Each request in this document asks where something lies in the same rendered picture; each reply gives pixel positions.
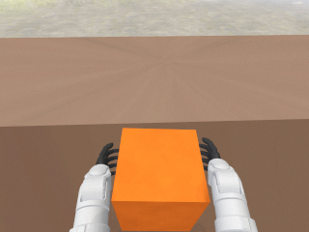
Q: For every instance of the right robot hand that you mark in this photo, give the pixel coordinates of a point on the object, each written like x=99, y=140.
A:
x=211, y=153

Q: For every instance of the carton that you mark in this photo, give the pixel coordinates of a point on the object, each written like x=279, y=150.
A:
x=160, y=182

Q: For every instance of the robot right forearm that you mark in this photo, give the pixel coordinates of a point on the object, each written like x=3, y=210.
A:
x=230, y=204

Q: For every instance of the robot left forearm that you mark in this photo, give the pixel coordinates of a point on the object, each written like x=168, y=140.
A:
x=93, y=201

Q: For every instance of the left robot hand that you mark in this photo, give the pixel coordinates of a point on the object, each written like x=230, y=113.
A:
x=104, y=159

